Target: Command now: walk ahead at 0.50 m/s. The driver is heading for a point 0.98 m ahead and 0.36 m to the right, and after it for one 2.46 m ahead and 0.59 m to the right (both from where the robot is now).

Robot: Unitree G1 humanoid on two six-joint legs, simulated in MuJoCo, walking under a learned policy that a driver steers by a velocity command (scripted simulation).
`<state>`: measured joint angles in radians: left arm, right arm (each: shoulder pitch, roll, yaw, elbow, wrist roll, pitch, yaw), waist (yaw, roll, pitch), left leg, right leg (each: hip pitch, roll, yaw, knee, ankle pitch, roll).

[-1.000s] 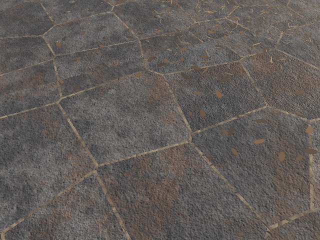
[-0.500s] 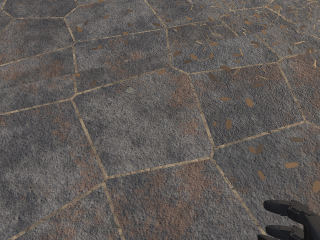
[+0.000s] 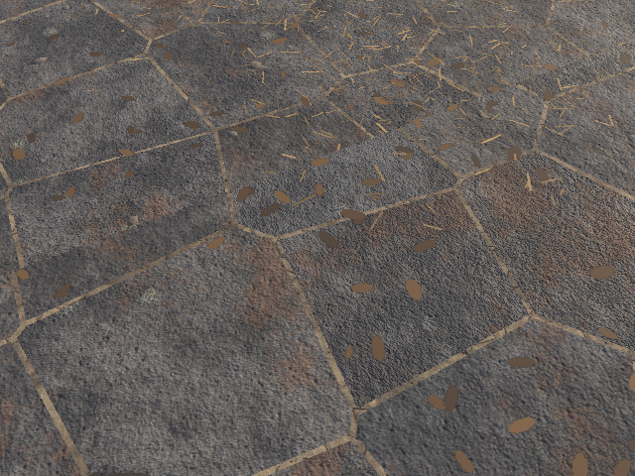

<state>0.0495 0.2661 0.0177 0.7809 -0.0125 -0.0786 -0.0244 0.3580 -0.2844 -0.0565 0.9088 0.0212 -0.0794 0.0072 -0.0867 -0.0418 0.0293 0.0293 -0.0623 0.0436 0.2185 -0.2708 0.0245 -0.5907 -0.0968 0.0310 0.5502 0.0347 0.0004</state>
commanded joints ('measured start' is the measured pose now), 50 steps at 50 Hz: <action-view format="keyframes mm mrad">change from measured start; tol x32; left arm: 1 -46 116 32 -81 -4 -20 -12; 5 398 327 108 38 14 -10 -1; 33 450 23 22 88 0 -1 32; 50 31 32 53 -75 -8 40 -7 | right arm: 1 2 -182 -42 -27 4 10 -10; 26 -451 -52 10 -201 -4 -18 31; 33 68 -243 -64 -78 -29 -21 14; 50 -111 -154 -49 -24 -22 -18 -24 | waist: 1 51 108 19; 5 152 -285 -360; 26 169 -13 60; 33 -19 313 -441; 50 21 61 70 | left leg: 1 0 322 -146 14 336 148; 3 -35 249 -84 284 574 104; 5 -613 -5 -27 920 -226 1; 7 -790 85 -157 1068 -228 30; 28 -636 125 -69 266 241 18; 31 -119 114 -57 263 247 83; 33 412 489 -699 150 28 262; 39 -175 324 -189 -67 133 142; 50 -52 331 114 -98 362 142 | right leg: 1 58 20 -9 -42 -87 -39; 3 360 70 -59 -77 -112 -88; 5 944 -286 599 -178 -330 -305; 13 466 -132 193 -398 -13 -237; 30 651 -128 74 -164 348 -150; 34 -120 89 117 714 -610 -38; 50 -90 -33 -30 159 3 -26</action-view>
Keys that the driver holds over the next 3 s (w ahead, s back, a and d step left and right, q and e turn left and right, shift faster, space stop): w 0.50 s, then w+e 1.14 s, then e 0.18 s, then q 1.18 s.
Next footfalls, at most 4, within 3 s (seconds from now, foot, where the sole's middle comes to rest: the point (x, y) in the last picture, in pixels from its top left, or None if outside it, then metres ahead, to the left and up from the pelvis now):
0.06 right None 0.22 -0.13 -0.78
0.62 left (263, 457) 0.52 0.11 -0.78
1.16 right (383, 344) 0.76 -0.18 -0.78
1.66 left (343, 231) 1.11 -0.13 -0.78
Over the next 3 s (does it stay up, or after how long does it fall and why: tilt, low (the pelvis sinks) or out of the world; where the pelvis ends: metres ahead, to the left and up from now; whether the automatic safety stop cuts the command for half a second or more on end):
stays up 1.04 -0.22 0.00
